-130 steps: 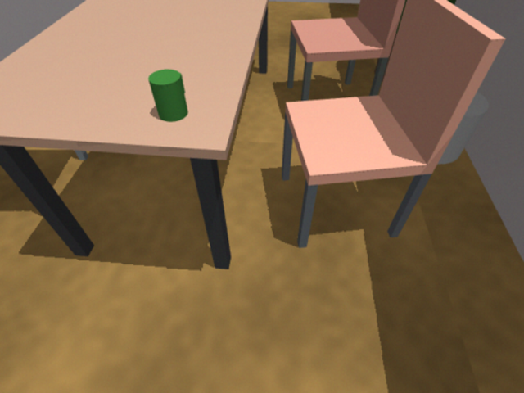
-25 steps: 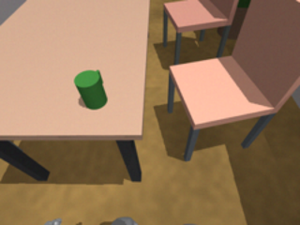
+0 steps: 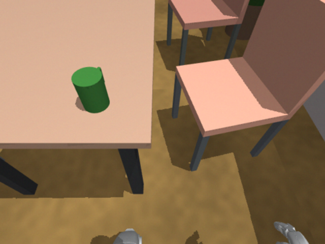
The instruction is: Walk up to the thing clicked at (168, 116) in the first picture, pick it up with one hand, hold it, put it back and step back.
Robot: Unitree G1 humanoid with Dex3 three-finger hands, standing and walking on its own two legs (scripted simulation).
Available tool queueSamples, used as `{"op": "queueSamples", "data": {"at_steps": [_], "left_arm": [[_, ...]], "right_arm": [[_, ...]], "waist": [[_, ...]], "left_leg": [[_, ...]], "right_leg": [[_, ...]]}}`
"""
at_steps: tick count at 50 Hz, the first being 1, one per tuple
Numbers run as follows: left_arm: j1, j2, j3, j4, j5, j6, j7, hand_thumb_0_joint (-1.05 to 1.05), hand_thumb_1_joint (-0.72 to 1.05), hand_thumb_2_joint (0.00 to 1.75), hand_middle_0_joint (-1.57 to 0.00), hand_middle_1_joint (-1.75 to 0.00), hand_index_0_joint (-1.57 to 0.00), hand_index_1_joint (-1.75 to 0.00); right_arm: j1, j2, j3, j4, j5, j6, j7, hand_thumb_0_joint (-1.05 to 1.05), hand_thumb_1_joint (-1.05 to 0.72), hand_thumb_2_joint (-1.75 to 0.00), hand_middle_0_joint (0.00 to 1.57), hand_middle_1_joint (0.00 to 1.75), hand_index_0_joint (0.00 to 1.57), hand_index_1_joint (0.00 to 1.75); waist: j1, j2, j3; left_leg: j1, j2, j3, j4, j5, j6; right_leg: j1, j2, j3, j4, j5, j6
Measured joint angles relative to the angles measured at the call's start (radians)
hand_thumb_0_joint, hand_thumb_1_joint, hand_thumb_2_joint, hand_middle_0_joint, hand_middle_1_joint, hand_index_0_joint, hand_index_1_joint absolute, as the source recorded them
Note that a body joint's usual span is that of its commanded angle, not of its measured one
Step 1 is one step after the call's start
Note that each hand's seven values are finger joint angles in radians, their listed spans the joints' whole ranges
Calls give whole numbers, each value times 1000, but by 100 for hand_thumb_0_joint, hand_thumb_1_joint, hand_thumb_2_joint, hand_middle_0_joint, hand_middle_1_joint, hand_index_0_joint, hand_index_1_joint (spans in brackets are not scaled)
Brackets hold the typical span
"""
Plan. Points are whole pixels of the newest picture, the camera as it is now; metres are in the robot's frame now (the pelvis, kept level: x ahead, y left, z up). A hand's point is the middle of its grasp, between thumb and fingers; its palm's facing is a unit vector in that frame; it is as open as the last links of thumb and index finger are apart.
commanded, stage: walk up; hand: left
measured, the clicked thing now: (94, 86) +0.52 +0.21 +0.06
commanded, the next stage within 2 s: stand in 1.14 s
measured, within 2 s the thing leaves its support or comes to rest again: neither
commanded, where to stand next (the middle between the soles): +0.07 -0.02 m, yaw +2 degrees
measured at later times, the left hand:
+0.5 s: hand out of the picture +0.11 +0.25 -0.13, palm faces +0.01 -0.95 -0.33, open 7.4 cm
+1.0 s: hand out of the picture +0.07 +0.26 -0.13, palm faces +0.07 -0.94 -0.34, open 7.4 cm
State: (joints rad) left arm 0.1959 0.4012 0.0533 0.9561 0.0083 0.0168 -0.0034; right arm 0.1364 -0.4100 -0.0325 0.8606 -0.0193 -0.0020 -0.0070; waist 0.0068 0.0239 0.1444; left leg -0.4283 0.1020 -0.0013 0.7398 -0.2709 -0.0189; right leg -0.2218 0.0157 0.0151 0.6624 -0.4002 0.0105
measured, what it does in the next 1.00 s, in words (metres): stands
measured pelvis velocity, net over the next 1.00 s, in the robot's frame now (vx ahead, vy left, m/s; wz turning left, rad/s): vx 0.01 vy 0.00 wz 0.07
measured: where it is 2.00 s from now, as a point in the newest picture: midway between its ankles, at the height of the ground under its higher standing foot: outside the picture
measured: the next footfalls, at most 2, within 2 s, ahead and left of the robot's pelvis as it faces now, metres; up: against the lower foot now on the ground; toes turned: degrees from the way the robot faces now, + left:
none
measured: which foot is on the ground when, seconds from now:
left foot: down 0.00-1.00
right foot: down 0.00-1.00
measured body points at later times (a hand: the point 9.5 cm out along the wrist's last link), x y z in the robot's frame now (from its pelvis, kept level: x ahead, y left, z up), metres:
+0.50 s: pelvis +0.00 +0.00 +0.02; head +0.02 +0.00 +0.47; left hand +0.11 +0.30 -0.10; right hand +0.07 -0.31 -0.11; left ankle +0.07 +0.14 -0.71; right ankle -0.03 -0.14 -0.71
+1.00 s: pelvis +0.01 +0.00 +0.03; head +0.03 +0.00 +0.48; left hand +0.07 +0.31 -0.11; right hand +0.14 -0.29 -0.10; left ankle +0.07 +0.14 -0.71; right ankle -0.03 -0.14 -0.71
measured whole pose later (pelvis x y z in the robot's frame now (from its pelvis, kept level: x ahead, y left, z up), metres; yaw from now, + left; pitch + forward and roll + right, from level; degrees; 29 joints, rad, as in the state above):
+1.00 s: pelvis +0.01 +0.00 +0.03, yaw +4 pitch -2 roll -1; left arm 0.09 0.36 0.03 1.13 0.00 0.02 -0.02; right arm 0.05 -0.34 0.00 1.11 0.00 -0.01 0.01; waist 0.01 0.01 0.07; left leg -0.26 0.02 -0.08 0.42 -0.12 -0.04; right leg -0.06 -0.03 -0.04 0.38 -0.28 0.03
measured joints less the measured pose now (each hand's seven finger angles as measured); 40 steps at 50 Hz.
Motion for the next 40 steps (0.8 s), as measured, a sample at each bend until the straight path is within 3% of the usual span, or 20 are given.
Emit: {"op": "queueSamples", "data": {"at_steps": [1,4,6,7,10,23,40], "left_arm": [[3,-13,-4,8,8,-5,1,1,91,89,-21,-30,-20,-30],[27,-24,-21,20,13,-9,-6,1,90,89,-21,-30,-20,-30],[27,-34,-27,30,10,-5,-8,1,90,89,-21,-30,-20,-30],[18,-38,-29,36,7,-4,-8,1,90,89,-21,-30,-20,-30],[-9,-42,-30,39,2,-6,-9,1,90,89,-21,-30,-20,-30],[-121,-43,-30,83,-7,-15,-15,1,90,89,-21,-30,-20,-30],[-128,-38,-29,151,-8,1,-14,1,90,89,-21,-30,-20,-30]], "right_arm": [[-1,-4,-3,9,8,8,-1,0,-90,-90,21,30,20,30],[4,8,1,46,19,18,1,0,-91,-90,21,30,20,30],[7,7,2,64,24,8,7,0,-91,-90,21,30,20,30],[8,8,2,76,26,3,8,0,-91,-90,21,30,20,30],[11,23,11,112,23,5,12,0,-91,-90,21,30,20,30],[15,57,40,225,13,-10,25,0,-91,-90,21,30,20,30],[-65,51,32,243,16,-8,13,0,-91,-90,21,30,20,30]], "waist": [[-5,24,-1],[13,7,-34],[3,15,-43],[-2,20,-41],[-4,17,-49],[-27,-19,-75],[-12,-23,-71]], "left_leg": [[1,5,-18,5,1,6],[33,-48,-23,-17,-105,23],[64,-57,-21,-83,37,21],[73,-58,-24,-95,65,4],[93,-63,-25,-119,57,-16],[143,-61,-43,-273,132,-23],[151,-70,-65,-308,146,-18]], "right_leg": [[11,10,-13,-7,5,5],[2,-21,14,16,-10,4],[10,-31,14,16,-12,10],[17,-33,10,16,-13,12],[34,-40,7,-1,-5,12],[102,-37,-17,-185,88,14],[140,-42,-42,-264,116,20]]}}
